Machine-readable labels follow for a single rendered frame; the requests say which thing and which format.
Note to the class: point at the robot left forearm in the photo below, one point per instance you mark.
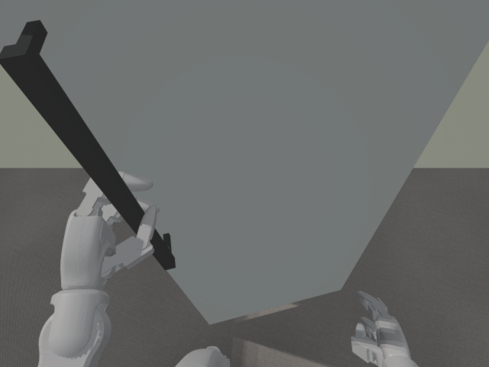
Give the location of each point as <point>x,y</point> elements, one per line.
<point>78,331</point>

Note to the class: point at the robot left hand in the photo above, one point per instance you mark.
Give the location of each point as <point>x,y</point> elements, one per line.
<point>89,235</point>

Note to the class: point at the robot left thigh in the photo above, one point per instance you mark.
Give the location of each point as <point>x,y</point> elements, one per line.
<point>204,358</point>

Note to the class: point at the handle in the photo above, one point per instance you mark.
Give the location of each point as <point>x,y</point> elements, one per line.
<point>23,63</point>

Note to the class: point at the robot right hand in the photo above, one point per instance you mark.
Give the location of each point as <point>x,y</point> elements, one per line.
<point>387,338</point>

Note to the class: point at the fridge door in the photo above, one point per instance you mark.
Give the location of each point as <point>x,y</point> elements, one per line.
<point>277,133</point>

